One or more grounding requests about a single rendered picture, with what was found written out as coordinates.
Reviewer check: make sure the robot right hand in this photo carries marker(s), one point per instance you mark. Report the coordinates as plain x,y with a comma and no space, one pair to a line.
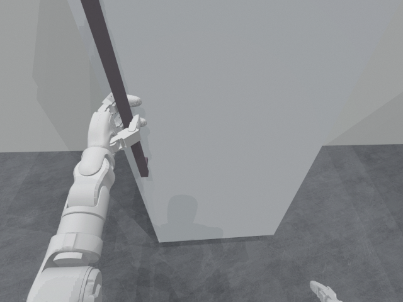
326,294

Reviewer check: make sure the fridge door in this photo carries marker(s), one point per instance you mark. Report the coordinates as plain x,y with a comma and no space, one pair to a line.
239,97

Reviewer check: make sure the handle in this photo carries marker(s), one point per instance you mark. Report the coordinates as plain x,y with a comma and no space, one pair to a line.
102,40

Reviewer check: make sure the robot left hand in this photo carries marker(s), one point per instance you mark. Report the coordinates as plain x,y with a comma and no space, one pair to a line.
109,133

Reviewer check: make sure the left robot upper arm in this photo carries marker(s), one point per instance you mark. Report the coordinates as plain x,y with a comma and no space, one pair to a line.
68,284

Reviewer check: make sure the left robot forearm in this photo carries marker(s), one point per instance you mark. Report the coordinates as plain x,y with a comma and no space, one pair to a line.
78,240

